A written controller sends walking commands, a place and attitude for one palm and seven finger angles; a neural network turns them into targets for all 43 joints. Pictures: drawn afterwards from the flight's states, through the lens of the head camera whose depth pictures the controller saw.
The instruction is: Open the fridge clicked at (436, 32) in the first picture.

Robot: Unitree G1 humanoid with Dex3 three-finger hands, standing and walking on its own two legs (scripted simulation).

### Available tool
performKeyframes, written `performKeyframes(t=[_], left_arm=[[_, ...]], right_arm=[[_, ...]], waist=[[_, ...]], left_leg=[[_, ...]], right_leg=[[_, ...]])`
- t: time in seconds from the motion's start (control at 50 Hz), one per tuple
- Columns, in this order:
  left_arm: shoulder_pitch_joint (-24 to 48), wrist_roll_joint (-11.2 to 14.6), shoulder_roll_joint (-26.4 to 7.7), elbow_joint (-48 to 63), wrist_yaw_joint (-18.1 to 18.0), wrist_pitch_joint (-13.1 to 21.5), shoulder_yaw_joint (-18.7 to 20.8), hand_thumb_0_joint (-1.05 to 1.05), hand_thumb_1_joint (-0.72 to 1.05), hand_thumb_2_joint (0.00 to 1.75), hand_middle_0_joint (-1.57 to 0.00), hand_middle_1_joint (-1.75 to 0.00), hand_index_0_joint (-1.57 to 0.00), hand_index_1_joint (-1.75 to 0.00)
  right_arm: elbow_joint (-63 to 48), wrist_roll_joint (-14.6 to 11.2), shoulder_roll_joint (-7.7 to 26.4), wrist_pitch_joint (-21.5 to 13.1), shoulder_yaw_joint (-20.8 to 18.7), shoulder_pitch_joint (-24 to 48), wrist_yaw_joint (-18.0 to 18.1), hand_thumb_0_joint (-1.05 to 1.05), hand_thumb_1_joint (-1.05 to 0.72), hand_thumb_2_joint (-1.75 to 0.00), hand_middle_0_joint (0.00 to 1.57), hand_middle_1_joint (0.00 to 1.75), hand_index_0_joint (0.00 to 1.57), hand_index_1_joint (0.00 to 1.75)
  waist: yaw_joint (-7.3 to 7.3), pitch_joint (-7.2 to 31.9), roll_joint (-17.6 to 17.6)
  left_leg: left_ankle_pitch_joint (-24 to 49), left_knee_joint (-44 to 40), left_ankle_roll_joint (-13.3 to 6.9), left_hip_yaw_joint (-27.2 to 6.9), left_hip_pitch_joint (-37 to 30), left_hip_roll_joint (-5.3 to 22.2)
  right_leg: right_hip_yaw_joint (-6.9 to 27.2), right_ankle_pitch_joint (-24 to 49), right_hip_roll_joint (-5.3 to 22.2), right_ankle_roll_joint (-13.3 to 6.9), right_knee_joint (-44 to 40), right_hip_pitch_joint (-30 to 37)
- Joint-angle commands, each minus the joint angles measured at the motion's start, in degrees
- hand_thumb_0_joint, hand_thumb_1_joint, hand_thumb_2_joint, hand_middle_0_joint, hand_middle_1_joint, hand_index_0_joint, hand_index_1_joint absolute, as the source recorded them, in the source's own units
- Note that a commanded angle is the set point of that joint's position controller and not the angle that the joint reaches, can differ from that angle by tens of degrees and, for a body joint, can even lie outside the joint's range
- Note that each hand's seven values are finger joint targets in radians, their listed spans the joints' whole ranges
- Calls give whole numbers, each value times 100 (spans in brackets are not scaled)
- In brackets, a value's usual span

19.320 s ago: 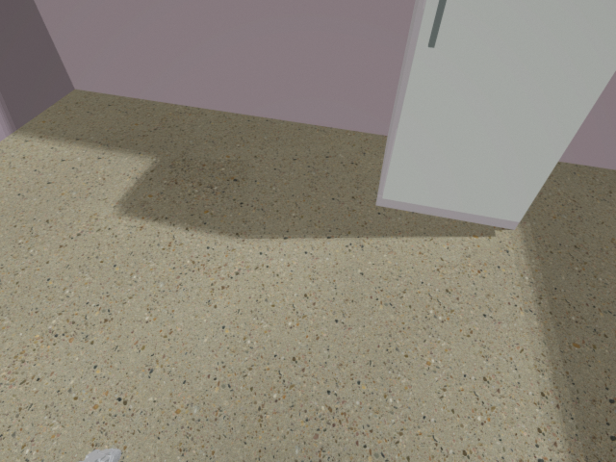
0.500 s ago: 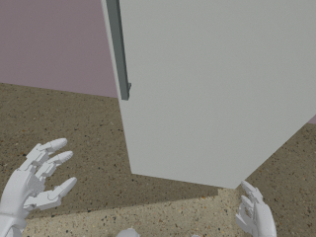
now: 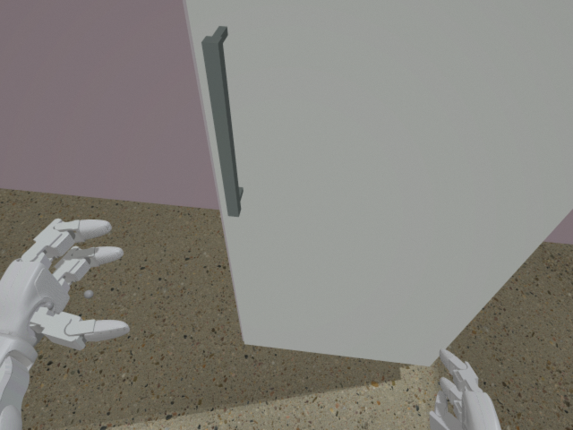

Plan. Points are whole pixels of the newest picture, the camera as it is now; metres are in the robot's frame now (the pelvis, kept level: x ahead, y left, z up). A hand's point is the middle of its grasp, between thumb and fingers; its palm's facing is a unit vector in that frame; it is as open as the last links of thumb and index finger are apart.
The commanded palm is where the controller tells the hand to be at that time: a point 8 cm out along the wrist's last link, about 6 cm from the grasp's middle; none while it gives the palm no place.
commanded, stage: raise the hand to about handle height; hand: left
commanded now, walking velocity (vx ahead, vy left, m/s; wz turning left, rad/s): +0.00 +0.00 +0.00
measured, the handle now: (228, 136) +0.47 +0.14 +0.18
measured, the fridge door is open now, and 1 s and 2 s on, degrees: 0 0 0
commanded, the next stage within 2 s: move the hooked fingers beside the handle in 1.00 s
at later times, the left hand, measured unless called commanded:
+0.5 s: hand (65, 210) +0.28 +0.27 +0.21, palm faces +0.08 -0.99 -0.09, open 14.0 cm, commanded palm +0.24 +0.31 +0.21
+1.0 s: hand (79, 208) +0.28 +0.26 +0.21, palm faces +0.08 -0.99 -0.08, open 14.0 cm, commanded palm +0.24 +0.30 +0.21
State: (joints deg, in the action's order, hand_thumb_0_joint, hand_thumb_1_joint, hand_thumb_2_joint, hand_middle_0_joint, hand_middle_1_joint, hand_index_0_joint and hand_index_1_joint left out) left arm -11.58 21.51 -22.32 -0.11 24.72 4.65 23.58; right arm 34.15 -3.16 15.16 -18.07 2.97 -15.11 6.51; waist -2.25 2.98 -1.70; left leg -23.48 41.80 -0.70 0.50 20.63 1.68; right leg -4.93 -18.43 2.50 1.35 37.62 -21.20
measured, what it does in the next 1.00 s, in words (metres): stands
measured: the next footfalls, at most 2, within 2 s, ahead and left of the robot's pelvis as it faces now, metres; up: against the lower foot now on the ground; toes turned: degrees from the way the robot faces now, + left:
none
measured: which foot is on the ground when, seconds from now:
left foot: down 0.00-1.00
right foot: down 0.00-1.00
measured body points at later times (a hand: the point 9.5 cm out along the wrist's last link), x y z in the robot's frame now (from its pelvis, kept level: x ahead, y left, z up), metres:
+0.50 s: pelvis +0.00 -0.01 +0.02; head -0.01 -0.03 +0.47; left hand +0.27 +0.33 +0.21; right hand +0.19 -0.23 -0.05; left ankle -0.02 +0.11 -0.72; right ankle +0.01 -0.14 -0.72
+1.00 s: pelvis +0.00 -0.02 +0.02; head -0.02 -0.04 +0.47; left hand +0.27 +0.31 +0.21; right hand +0.19 -0.25 -0.05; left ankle -0.02 +0.11 -0.72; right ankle +0.01 -0.14 -0.72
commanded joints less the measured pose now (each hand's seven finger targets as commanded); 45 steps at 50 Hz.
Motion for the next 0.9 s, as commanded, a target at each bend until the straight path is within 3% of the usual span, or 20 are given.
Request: performKeyframes(t=[0.0, 0.06, 0.16, 0.24, 0.26, 0.38, 0.48, 0.5, 0.54, 0.56, 0.62, 0.66, 0.68, 0.8, 0.82, 0.86, 0.88], left_arm=[[1345, 59, -1388, 1320, -39, 33, 650, 0, -41, 34, -29, -114, -29, -114], [1447, 82, -1497, 1090, -6, -185, 774, 0, -48, 31, -30, -118, -30, -118], [2038, 49, -1611, 995, 32, -505, 789, 0, -50, 30, -30, -120, -30, -120], [2648, 6, -1731, 941, 43, -699, 792, 0, -50, 30, -30, -120, -30, -120], [2738, -9, -1857, 903, 43, -742, 856, 0, -50, 30, -30, -120, -30, -120], [3400, -64, -2136, 728, 122, -979, 988, 0, -50, 30, -30, -120, -30, -120], [3766, -87, -2317, 278, 185, -1243, 1052, 0, -50, 30, -30, -120, -30, -120], [3708, -106, -2139, 146, 209, -1320, 889, 0, -50, 30, -30, -120, -30, -120], [3402, -81, -2072, -109, 249, -1414, 890, 0, -50, 30, -30, -120, -30, -120], [3254, -75, -2049, -107, 267, -1431, 872, 0, -50, 30, -30, -120, -30, -120], [3469, -76, -2179, 400, 224, -1386, 976, 0, -50, 30, -30, -120, -30, -120], [3473, -59, -2376, 611, 129, -1279, 1175, 0, -50, 30, -30, -120, -30, -120], [3574, -64, -2368, 779, 98, -1222, 1203, 0, -50, 30, -30, -120, -30, -120], [3663, -128, -2189, 544, 2, -1181, 1042, 0, -50, 30, -30, -120, -30, -120], [3675, -158, -2168, 484, 17, -1209, 993, 0, -50, 30, -30, -120, -30, -120], [3653, -156, -2154, 464, 34, -1242, 930, 0, -50, 30, -30, -120, -30, -120], [3750, -172, -2159, 556, 50, -1241, 910, 0, -50, 30, -30, -120, -30, -120]], right_arm=[[-937, -22, 664, -322, -210, 586, 39, 0, -90, -90, 20, 30, 20, 30], [-881, -19, 670, -286, -175, 597, 32, 0, -90, -90, 20, 30, 20, 30], [-858, -56, 656, -191, -125, 683, 40, 0, -90, -90, 20, 30, 20, 30], [-842, -89, 644, -127, -104, 747, 89, 0, -90, -90, 20, 30, 20, 30], [-843, -76, 650, -102, -87, 757, 86, 0, -90, -90, 20, 30, 20, 30], [-828, -115, 639, 0, -60, 863, 99, 0, -90, -90, 20, 30, 20, 30], [-835, -151, 672, 94, -62, 906, 77, 0, -90, -90, 20, 30, 20, 30], [-841, -172, 665, 119, -65, 909, 66, 0, -90, -90, 20, 30, 20, 30], [-879, -180, 694, 154, -86, 882, 35, 0, -90, -90, 20, 30, 20, 30], [-892, -189, 708, 190, -105, 885, 7, 0, -90, -90, 20, 30, 20, 30], [-997, -193, 688, 216, -121, 988, -14, 0, -90, -90, 20, 30, 20, 30], [-1007, -158, 680, 218, -128, 982, -5, 0, -90, -90, 20, 30, 20, 30], [-1016, -159, 669, 205, -126, 996, -1, 0, -90, -90, 20, 30, 20, 30], [-898, -169, 660, 173, -125, 937, 73, 0, -90, -90, 20, 30, 20, 30], [-890, -174, 655, 166, -127, 939, 81, 0, -90, -90, 20, 30, 20, 30], [-880, -173, 669, 171, -131, 933, 97, 0, -90, -90, 20, 30, 20, 30], [-895, -177, 668, 167, -125, 955, 99, 0, -90, -90, 20, 30, 20, 30]], waist=[[-68, 742, -648], [-104, 604, -445], [-89, 513, -440], [-34, 609, -462], [-69, 609, -330], [-73, 773, -427], [-97, 789, -230], [-64, 687, -312], [-94, 660, -121], [-118, 661, 22], [-116, 857, -276], [-155, 936, -107], [-145, 1060, -274], [-63, 710, -339], [-55, 678, -536], [-53, 654, -233], [-40, 719, -366]], left_leg=[[1851, -1123, 24, -263, -504, -111], [1974, -1220, 21, -250, -583, -105], [1951, -1386, 10, -226, -782, -108], [1838, -1506, 0, -233, -977, -124], [1883, -1513, -14, -227, -979, -118], [2088, -1620, -34, -188, -1192, -160], [2139, -1659, -69, -146, -1197, -182], [2112, -1663, -60, -130, -1198, -186], [2052, -1661, -57, -126, -1122, -192], [2101, -1638, -65, -97, -1095, -173], [2117, -1622, -67, -59, -1209, -201], [2204, -1605, -83, -62, -1247, -185], [2289, -1615, -83, -45, -1308, -197], [2058, -1681, -82, -22, -1274, -186], [1973, -1686, -80, -2, -1292, -197], [1990, -1673, -96, -19, -1298, -166], [1997, -1683, -98, -26, -1328, -187]], right_leg=[[-49, 1201, -289, -239, -537, 679], [-46, 1377, -306, -244, -692, 827], [-26, 1389, -300, -241, -895, 889], [-12, 1323, -263, -226, -1024, 933], [6, 1365, -274, -233, -1074, 1024], [31, 1645, -233, -247, -1192, 1249], [69, 1793, -206, -238, -1276, 1351], [57, 1759, -203, -240, -1280, 1263], [48, 1734, -191, -228, -1272, 1243], [76, 1786, -183, -229, -1284, 1335], [93, 1809, -173, -221, -1245, 1351], [100, 1857, -188, -222, -1253, 1444], [96, 1963, -188, -221, -1223, 1491], [101, 1764, -189, -204, -1309, 1312], [131, 1682, -179, -201, -1338, 1256], [138, 1689, -182, -197, -1368, 1294], [139, 1706, -178, -200, -1345, 1303]])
